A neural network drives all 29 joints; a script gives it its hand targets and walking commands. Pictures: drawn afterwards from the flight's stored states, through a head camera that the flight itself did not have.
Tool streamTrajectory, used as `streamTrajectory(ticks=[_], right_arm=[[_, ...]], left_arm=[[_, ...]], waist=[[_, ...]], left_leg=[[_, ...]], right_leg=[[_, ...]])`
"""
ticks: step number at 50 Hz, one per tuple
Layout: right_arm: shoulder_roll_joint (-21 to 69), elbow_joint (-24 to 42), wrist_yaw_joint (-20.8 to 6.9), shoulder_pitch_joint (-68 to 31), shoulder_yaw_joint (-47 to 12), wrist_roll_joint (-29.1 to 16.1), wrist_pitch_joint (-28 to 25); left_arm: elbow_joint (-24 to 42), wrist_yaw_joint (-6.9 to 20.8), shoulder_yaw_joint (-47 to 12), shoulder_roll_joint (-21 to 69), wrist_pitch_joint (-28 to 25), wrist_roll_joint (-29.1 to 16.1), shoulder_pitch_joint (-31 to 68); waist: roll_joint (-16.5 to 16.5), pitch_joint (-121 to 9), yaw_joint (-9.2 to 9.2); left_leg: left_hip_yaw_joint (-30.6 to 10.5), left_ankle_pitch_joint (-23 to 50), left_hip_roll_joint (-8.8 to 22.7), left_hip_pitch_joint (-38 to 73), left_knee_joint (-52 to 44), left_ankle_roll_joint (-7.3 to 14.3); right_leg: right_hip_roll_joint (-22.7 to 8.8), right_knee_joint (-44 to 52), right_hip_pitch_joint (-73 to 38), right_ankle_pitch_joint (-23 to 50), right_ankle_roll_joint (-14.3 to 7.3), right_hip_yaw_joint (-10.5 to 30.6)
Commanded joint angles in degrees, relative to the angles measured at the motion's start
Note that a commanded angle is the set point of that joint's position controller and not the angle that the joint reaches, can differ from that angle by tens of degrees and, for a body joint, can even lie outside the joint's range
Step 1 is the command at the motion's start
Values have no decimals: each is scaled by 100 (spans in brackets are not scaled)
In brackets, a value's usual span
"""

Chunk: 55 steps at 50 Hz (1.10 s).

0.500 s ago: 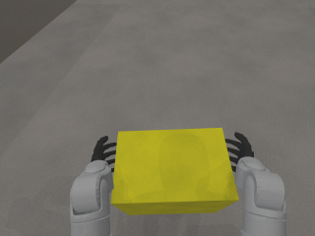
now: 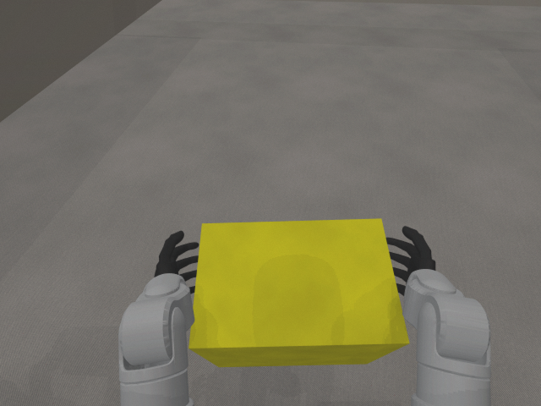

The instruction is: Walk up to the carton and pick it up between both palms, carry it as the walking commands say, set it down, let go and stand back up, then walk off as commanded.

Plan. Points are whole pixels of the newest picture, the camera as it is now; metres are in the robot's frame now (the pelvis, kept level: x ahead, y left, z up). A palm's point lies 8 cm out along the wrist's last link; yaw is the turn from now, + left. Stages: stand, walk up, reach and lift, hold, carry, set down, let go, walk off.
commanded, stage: carry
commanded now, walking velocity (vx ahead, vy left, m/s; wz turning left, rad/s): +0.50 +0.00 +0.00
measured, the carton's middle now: (292, 300) +0.30 +0.00 -0.01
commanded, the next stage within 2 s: none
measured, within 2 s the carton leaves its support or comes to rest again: neither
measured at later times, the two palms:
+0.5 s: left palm (194, 135) +0.62 +0.19 +0.09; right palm (353, 129) +0.63 -0.14 +0.09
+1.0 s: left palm (210, 82) +0.83 +0.19 +0.10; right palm (343, 78) +0.83 -0.15 +0.11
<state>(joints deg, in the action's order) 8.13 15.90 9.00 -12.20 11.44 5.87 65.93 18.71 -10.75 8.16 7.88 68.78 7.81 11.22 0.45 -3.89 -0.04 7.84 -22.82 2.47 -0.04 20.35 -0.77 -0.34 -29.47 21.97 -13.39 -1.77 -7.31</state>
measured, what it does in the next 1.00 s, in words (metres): walks ahead: left foot, then right foot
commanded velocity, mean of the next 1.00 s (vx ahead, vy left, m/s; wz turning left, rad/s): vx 0.13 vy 0.00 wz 0.00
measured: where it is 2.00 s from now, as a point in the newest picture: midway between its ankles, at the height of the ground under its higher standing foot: (278, 290)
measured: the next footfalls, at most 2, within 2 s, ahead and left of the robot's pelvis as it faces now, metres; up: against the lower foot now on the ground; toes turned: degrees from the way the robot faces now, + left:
left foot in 0.36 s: +0.41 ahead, +0.12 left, +0.00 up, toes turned +8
right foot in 0.64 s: +0.54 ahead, -0.09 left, +0.01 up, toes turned -7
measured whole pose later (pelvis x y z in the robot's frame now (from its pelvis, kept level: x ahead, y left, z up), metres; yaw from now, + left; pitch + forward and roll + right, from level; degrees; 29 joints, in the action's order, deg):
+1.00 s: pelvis +0.55 +0.02 +0.03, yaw +0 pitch +6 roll +0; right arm 8.1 18.4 9.1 -12.3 11.4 5.9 66.4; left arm 19.5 -9.8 8.0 7.9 67.7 7.8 11.4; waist 0.6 -3.0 0.1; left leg 7.8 -8.7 1.7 -5.3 26.0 0.7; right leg -2.0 -26.7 15.4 -8.8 -0.8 -7.3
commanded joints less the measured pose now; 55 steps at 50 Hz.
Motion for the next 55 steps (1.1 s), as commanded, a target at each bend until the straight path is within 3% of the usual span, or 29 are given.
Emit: streamTrajectory(ticks=[1,2,3,4,7,12,15,16,17,18,19,20,22,27,29,31,33,35,41,42,44,45,47,48,50,51,52,53,55], right_arm=[[5128,194,-2179,-2829,-4451,-2305,284],[5087,305,-2178,-2994,-4471,-2405,315],[5234,401,-2149,-3086,-4546,-2472,293],[5312,414,-2120,-3074,-4583,-2496,262],[5524,570,-2074,-2924,-4673,-2532,135],[5484,866,-1988,-2763,-4619,-2519,104],[5310,778,-1976,-2656,-4595,-2436,201],[5311,742,-2002,-2645,-4612,-2438,206],[5264,626,-2037,-2632,-4597,-2438,236],[5217,522,-2079,-2699,-4523,-2464,231],[5122,337,-2119,-2715,-4426,-2425,236],[5232,249,-2168,-2688,-4399,-2487,263],[5318,292,-2178,-2689,-4400,-2440,216],[5196,335,-2210,-2894,-4369,-2440,181],[5212,307,-2218,-2907,-4342,-2385,208],[5179,344,-2214,-2862,-4355,-2385,240],[5235,266,-2183,-2709,-4396,-2383,282],[5256,277,-2127,-2824,-4401,-2482,316],[5324,705,-2054,-2724,-4542,-2556,171],[5294,804,-2041,-2772,-4585,-2585,155],[5250,781,-2053,-2759,-4555,-2575,161],[5232,769,-2056,-2759,-4504,-2553,151],[5236,739,-2075,-2761,-4487,-2526,178],[5180,527,-2078,-2555,-4458,-2444,239],[5111,273,-2080,-2346,-4351,-2348,279],[5007,535,-2082,-2498,-4417,-2402,240],[5114,662,-2083,-2685,-4474,-2502,231],[5220,604,-2043,-2541,-4514,-2574,246],[5190,675,-2030,-2692,-4625,-2629,216]], left_arm=[[23,2290,-4156,5400,-53,-2727,2983],[-1,2257,-4104,5288,-71,-2649,2987],[201,2246,-4158,5390,-49,-2741,3377],[110,2268,-4116,5518,-40,-2717,3154],[307,2310,-4146,5605,-148,-2787,3087],[786,2236,-4339,5534,-238,-2939,3081],[498,2238,-4203,5385,-127,-2865,2742],[545,2251,-4237,5338,-121,-2885,2906],[640,2240,-4281,5239,-110,-2886,3074],[569,2238,-4271,5185,-90,-2812,3180],[340,2260,-4337,5357,-74,-2835,3150],[296,2237,-4333,5452,-81,-2744,3205],[244,2274,-4339,5559,-99,-2762,3132],[172,2204,-4299,5503,-94,-2732,3115],[183,2230,-4370,5574,-68,-2800,3300],[117,2242,-4304,5599,-45,-2754,3047],[139,2277,-4220,5475,-30,-2746,3021],[32,2264,-4098,5379,-17,-2714,3038],[599,2194,-4224,5392,-141,-2775,3098],[479,2188,-4216,5412,-141,-2733,2944],[615,2169,-4259,5370,-150,-2766,3071],[625,2171,-4285,5365,-152,-2788,3104],[630,2177,-4327,5371,-110,-2775,3123],[544,2182,-4291,5271,-74,-2731,3023],[297,2189,-4278,5383,-43,-2677,2957],[481,2202,-4381,5336,-85,-2757,2995],[586,2159,-4385,5336,-122,-2745,3082],[553,2140,-4419,5345,-96,-2747,3078],[478,2150,-4366,5291,-110,-2696,3107]], waist=[[-101,-2007,244],[1040,-2478,281],[1489,-2407,199],[1024,-2281,184],[773,-2052,146],[715,-1563,158],[950,-1643,164],[658,-1833,48],[169,-2120,-43],[-692,-2424,-70],[-1637,-2013,-127],[-1479,-2187,-90],[-914,-1985,-48],[-957,-1393,29],[-914,-1410,45],[-466,-1770,81],[63,-2030,7],[608,-2199,-9],[765,-2365,49],[675,-2382,39],[-8,-2255,18],[-294,-2185,-19],[-1202,-1579,-72],[-1223,-1308,-68],[-827,-1965,94],[183,-2218,204],[1552,-2153,279],[1389,-2217,206],[1018,-2147,215]], left_leg=[[234,3704,574,-883,1926,92],[272,2305,68,-2199,3691,-30],[-149,-435,-335,-3647,4713,46],[-517,-721,-260,-4358,5178,183],[-723,-167,199,-4773,3665,188],[-84,1463,-83,-3460,1229,35],[667,2490,-540,-1850,331,127],[823,3062,-605,-832,-53,213],[521,3524,-232,266,113,364],[-769,5674,881,1256,586,699],[-1768,7574,1653,1769,472,1406],[-2079,7500,1879,1941,444,1507],[-1751,6272,1679,1145,-6,1301],[-829,5277,1117,299,-315,838],[-645,5109,1001,230,-124,703],[-417,4370,845,-27,200,336],[-288,2513,549,-424,510,103],[-312,2550,450,-865,844,46],[215,2627,-8,-1632,421,-46],[224,3070,-4,-1432,340,-44],[60,4758,161,-405,196,14],[-163,6064,368,405,446,135],[-782,9052,914,1792,791,575],[-716,9242,952,1818,961,646],[-212,8398,616,575,1955,327],[72,5941,288,-979,2780,122],[304,364,-453,-3603,3312,-83],[-245,-1282,-361,-4768,3160,-98],[-732,-1178,88,-4504,1541,60]], right_leg=[[-663,880,-2877,933,-209,582],[-1858,750,-4018,2365,-943,2454],[-2318,675,-4955,4459,-1267,2998],[-2233,348,-5326,5538,-1247,2562],[-1848,802,-5298,4778,-650,1724],[-1384,1112,-3837,4824,-449,446],[-1039,481,-3077,5821,-212,-104],[-870,-356,-2592,5561,-47,-359],[-685,-1137,-1664,4349,113,-356],[-334,-2152,-623,2072,257,-301],[477,-3258,710,-1435,345,-124],[212,-3548,985,-1582,292,503],[-232,-2905,766,-1236,313,826],[-50,-257,-364,-696,377,266],[-104,672,-794,200,397,89],[-565,1046,-1591,1709,312,271],[-1293,507,-2135,4470,60,774],[-1481,72,-2829,6151,-145,821],[-1204,-369,-3560,7540,-115,559],[-1108,-460,-3381,7342,-100,478],[-776,-715,-2231,5510,-2,164],[-554,-837,-1233,4017,100,-41],[73,-309,881,-665,268,-587],[134,298,952,-914,231,-544],[35,1053,-1219,1733,161,-468],[-343,977,-2775,4613,33,-101],[-1209,280,-4843,8586,-575,972],[-1880,-333,-5767,9322,-943,1586],[-2126,-394,-5450,7906,-812,1483]])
